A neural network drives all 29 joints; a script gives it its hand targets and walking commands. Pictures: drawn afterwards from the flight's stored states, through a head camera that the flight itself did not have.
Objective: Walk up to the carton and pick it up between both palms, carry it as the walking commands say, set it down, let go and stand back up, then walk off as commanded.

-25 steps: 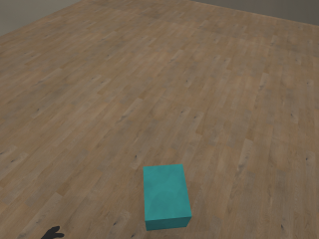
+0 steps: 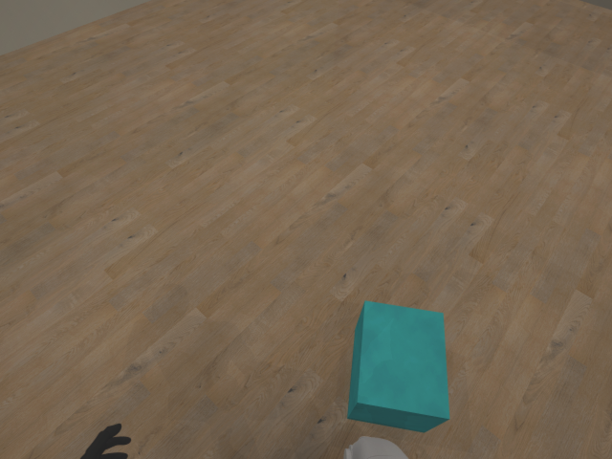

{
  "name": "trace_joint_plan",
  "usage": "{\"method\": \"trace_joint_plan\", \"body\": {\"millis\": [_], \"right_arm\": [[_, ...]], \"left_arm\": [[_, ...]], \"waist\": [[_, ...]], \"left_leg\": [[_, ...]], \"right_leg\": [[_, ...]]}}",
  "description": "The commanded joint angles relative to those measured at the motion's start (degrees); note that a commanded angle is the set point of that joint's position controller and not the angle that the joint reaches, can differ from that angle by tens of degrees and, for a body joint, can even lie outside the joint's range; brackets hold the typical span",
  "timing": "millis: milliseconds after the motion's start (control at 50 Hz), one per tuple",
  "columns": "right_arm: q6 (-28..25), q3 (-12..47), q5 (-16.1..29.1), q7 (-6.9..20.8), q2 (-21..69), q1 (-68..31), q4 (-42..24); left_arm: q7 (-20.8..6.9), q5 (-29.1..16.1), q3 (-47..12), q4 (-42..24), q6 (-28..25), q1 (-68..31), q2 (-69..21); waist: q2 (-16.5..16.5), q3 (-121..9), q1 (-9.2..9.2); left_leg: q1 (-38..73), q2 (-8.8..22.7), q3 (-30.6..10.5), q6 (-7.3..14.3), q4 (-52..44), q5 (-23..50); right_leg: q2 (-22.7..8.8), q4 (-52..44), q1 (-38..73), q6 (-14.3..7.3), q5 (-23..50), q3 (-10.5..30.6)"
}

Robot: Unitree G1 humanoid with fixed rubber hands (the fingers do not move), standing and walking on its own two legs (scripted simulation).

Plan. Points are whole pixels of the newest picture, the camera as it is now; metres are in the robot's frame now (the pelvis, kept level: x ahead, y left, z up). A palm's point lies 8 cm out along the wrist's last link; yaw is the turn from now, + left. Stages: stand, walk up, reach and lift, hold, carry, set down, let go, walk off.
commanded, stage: walk off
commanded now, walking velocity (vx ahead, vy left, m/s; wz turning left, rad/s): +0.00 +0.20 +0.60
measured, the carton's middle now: (394, 366) +0.41 -0.27 -0.66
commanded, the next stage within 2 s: none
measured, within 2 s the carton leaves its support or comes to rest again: neither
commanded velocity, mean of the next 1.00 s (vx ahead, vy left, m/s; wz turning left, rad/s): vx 0.00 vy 0.20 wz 0.60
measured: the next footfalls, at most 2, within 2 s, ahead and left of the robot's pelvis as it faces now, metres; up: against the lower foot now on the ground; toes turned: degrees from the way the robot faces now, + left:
right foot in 0.10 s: +0.05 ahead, -0.09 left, +0.00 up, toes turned +0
left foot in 0.50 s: -0.01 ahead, +0.28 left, +0.00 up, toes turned +25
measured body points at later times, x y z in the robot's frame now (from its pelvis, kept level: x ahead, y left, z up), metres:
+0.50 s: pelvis -0.02 +0.11 -0.01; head +0.01 +0.13 +0.44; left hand -0.09 +0.43 -0.14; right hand +0.21 -0.10 -0.12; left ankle -0.05 +0.26 -0.74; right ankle +0.01 -0.09 -0.73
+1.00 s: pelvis -0.06 +0.20 +0.00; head -0.02 +0.18 +0.45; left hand -0.17 +0.48 -0.10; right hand +0.17 +0.03 -0.15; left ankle -0.11 +0.28 -0.67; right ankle +0.00 +0.11 -0.74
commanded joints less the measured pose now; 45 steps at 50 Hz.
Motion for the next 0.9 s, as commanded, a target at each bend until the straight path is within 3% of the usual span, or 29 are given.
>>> {"method": "trace_joint_plan", "body": {"millis": [0,60,80,100,120,140,180,220,300,360,420,440,460,480,500,520,540,560,580,600,640,700,760,820,860,880], "right_arm": [[0.06,-1.78,-0.13,0.21,-8.77,1.34,-2.23],[0.32,-1.65,0.27,0.47,-8.62,-1.47,-3.02],[0.26,-1.47,0.99,0.3,-8.38,-2.59,-3.63],[0.06,-0.91,1.58,0.09,-4.75,-0.64,-4.22],[0.18,-1.7,-0.65,-0.07,-6.05,-2.65,-5.39],[0.29,-2.76,-2.13,0.3,-9.97,-4.75,-5.33],[0.59,-3.44,-1.36,1.36,-8.92,0.54,-3.25],[0.81,-3.06,-0.48,2.6,-6.51,2.47,-2.09],[0.81,-1.61,1.39,3.15,-2.61,-3.94,-4.96],[0.4,-1.0,1.46,3.33,-1.94,-7.72,-7.32],[0.13,-1.5,0.8,2.6,-2.51,-5.81,-7.13],[-0.08,-1.84,0.43,2.31,-2.7,-3.07,-6.05],[-0.54,-2.5,-0.28,1.94,-3.84,1.32,-4.1],[-1.13,-3.86,-1.22,1.66,-8.57,6.64,-1.6],[-1.73,-4.93,-0.3,2.11,-18.88,8.93,-2.85],[-1.96,-5.46,0.71,1.81,-18.64,10.03,-2.64],[-1.78,-4.31,0.29,1.1,-14.96,6.13,-3.16],[-1.38,-3.62,-0.06,0.45,-12.06,2.05,-4.06],[-1.22,-3.18,-0.03,-0.13,-10.3,-1.61,-4.95],[-1.21,-2.56,-0.02,-0.36,-8.43,-3.66,-6.01],[-1.3,-2.0,-0.1,-0.17,-6.88,-3.5,-6.14],[-1.07,-1.86,-0.29,0.3,-6.84,-0.76,-5.38],[-0.74,-1.84,-0.42,0.67,-7.32,1.14,-4.91],[-0.32,-1.74,-0.26,0.91,-7.19,0.02,-4.8],[-0.08,-1.64,0.54,0.78,-7.06,-1.19,-4.93],[-0.27,-1.27,1.35,0.61,-5.45,-1.62,-5.75]], "left_arm": [[0.77,-0.41,1.22,-1.76,-0.62,3.19,5.53],[1.02,-0.63,1.71,-0.33,-1.43,8.86,5.45],[1.32,-0.02,2.31,0.57,-2.06,13.13,6.6],[1.59,1.18,3.28,0.74,-2.58,15.38,11.21],[1.69,1.71,4.11,-0.67,-1.89,9.79,16.29],[1.61,1.67,3.27,-0.76,-1.84,9.44,11.89],[0.91,1.12,2.5,-2.0,-2.3,4.17,8.18],[0.67,1.11,2.55,-2.4,-2.69,3.53,7.82],[-0.02,2.25,4.01,-1.37,-2.95,8.56,9.76],[-0.66,2.62,5.32,-1.01,-3.03,10.06,13.1],[-1.45,1.74,5.85,-1.43,-2.96,8.92,14.7],[-1.55,1.32,5.96,-1.63,-2.89,7.96,14.8],[-1.69,1.05,5.76,-1.61,-2.84,7.81,13.69],[-2.15,1.55,4.66,-1.36,-2.69,11.39,10.02],[-2.14,1.73,3.2,-5.83,-1.5,8.53,2.75],[-1.01,1.13,3.2,-6.66,0.41,3.43,4.85],[-1.02,0.19,3.46,-6.86,0.94,2.8,5.86],[-0.98,-0.06,3.43,-5.59,0.66,3.76,6.18],[-0.89,0.52,3.72,-4.5,0.27,5.4,6.96],[-0.76,1.04,3.91,-2.78,0.13,8.13,7.26],[-0.56,0.91,3.63,-2.41,0.04,8.35,6.07],[-0.13,0.35,2.82,-3.52,0.1,4.93,4.15],[0.31,-0.22,2.38,-3.71,-0.19,4.38,3.36],[0.68,-0.88,2.29,-2.77,-0.84,7.18,2.92],[1.07,-0.67,2.69,-1.6,-1.66,12.07,3.63],[1.4,0.35,3.6,-0.87,-2.36,16.7,6.95]], "waist": [[8.23,-6.77,0.49],[6.61,-6.55,3.33],[4.33,-6.68,5.8],[-10.23,-8.3,5.1],[-17.91,-2.61,4.92],[-8.23,-1.57,4.36],[-3.93,-2.81,-0.26],[-6.83,-3.39,-0.18],[-10.91,-2.52,3.64],[-14.49,-3.44,5.5],[-16.37,-5.65,4.11],[-15.91,-6.32,2.48],[-11.64,-7.58,-0.06],[1.26,-10.22,-2.29],[24.95,-10.26,-3.46],[22.44,-12.69,-5.45],[18.78,-9.57,-3.05],[14.8,-6.95,-1.04],[13.23,-7.51,0.81],[12.44,-8.55,1.58],[10.75,-9.16,1.81],[10.21,-7.2,0.53],[9.39,-6.98,0.01],[7.82,-7.01,1.39],[5.47,-7.07,4.36],[-1.29,-8.34,6.39]], "left_leg": [[4.79,15.29,-18.78,7.3,-7.64,18.04],[-0.1,13.19,-21.59,4.56,-7.94,10.86],[-5.37,10.64,-20.14,1.65,-4.95,4.53],[-13.47,4.31,-12.49,-2.53,9.32,-12.3],[-21.98,-0.05,-2.19,-6.0,26.09,-20.83],[-18.93,4.69,-6.48,-6.81,35.17,-17.26],[-17.62,5.93,-6.23,-8.89,42.15,-12.02],[-17.39,6.3,-3.17,-11.3,44.3,-8.59],[-16.28,8.84,2.63,-13.56,31.38,-8.03],[-9.84,9.5,6.24,-12.36,19.61,-11.85],[-4.0,8.62,8.57,-10.03,10.45,-10.07],[-0.92,8.02,9.4,-9.09,5.41,-7.63],[5.46,7.03,9.31,-7.97,-1.97,-2.46],[15.81,9.57,4.34,-6.46,-6.74,5.47],[19.52,27.0,-19.62,1.26,-8.46,26.61],[12.74,26.28,-18.11,7.26,-8.61,31.09],[10.47,24.15,-14.56,7.59,-7.9,27.48],[7.36,20.59,-10.44,5.79,-7.5,23.41],[6.91,17.4,-8.36,4.22,-6.3,21.93],[5.3,15.93,-7.23,4.4,-5.6,24.25],[3.53,15.16,-7.91,5.23,-5.78,21.99],[2.85,15.7,-12.91,7.39,-6.85,15.61],[2.5,16.42,-17.7,8.06,-7.69,15.31],[0.15,15.09,-21.42,6.71,-8.47,14.74],[-4.23,12.26,-21.69,3.57,-6.94,7.71],[-11.83,7.87,-18.21,-0.48,0.37,-2.81]], "right_leg": [[0.55,-8.63,3.56,-1.28,1.08,1.62],[0.88,-21.49,12.79,-1.79,6.72,2.3],[-1.94,-31.46,19.79,-2.41,10.46,3.71],[-18.65,-41.68,27.21,-5.2,3.15,19.68],[-32.12,-44.97,17.68,-12.96,13.28,31.22],[-29.49,-42.74,13.06,-14.42,23.12,25.68],[-21.96,-38.56,13.47,-10.51,26.68,13.39],[-17.33,-35.56,14.82,-8.2,31.84,5.07],[-16.5,-32.77,16.74,-7.25,38.06,-1.43],[-17.75,-31.45,15.84,-7.57,40.24,-4.36],[-20.06,-28.88,15.83,-5.47,39.01,-4.56],[-20.61,-26.4,15.35,-4.27,37.13,-4.54],[-19.56,-19.68,12.97,-2.41,33.41,-6.22],[-15.37,-6.53,5.2,-0.02,21.51,-9.54],[-3.76,7.94,-14.91,3.5,-17.39,-10.77],[-5.3,16.5,-11.91,2.45,-16.67,-0.57],[-5.46,19.02,-13.48,1.41,-12.37,0.46],[-6.27,17.32,-12.38,0.78,-6.4,1.72],[-6.24,16.22,-10.46,0.83,-1.3,1.88],[-5.28,16.7,-7.68,1.16,1.17,0.91],[-3.92,13.46,-5.17,1.11,2.28,0.51],[-2.16,4.53,-4.25,-0.04,1.09,-0.14],[-0.19,-3.48,-0.37,-1.47,1.56,0.33],[1.42,-13.22,7.03,-1.98,2.85,1.13],[0.23,-26.41,16.03,-2.33,9.43,2.01],[-9.29,-37.05,24.84,-4.19,7.08,10.62]]}}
